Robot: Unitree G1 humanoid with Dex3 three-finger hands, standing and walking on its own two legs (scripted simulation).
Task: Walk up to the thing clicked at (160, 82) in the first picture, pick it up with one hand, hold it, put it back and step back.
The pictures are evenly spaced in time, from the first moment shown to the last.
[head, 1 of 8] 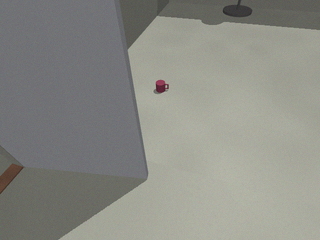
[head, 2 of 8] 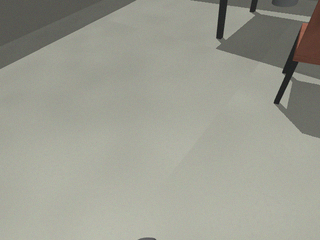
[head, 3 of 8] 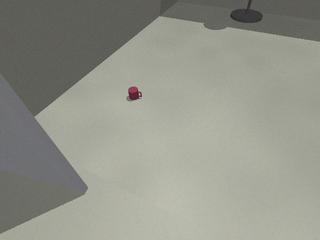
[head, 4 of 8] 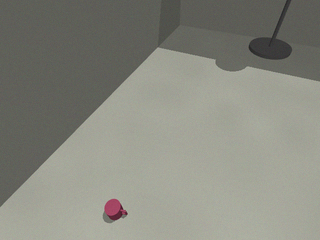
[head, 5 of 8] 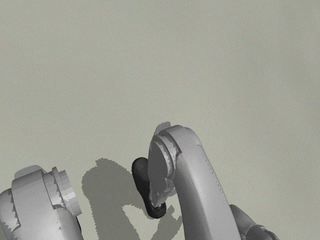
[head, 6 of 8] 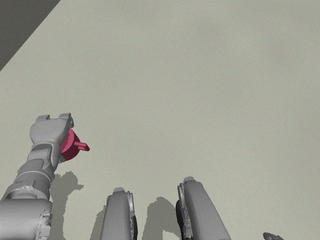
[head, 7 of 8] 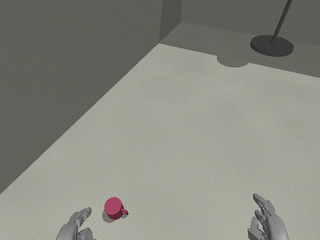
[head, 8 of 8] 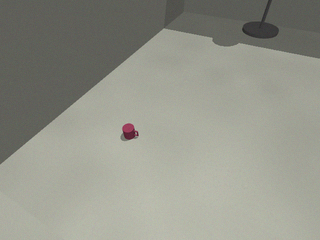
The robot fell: no
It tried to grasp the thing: yes
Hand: left
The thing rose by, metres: 0.64
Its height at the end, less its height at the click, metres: +0.00
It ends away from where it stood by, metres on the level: 0.03
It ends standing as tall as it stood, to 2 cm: yes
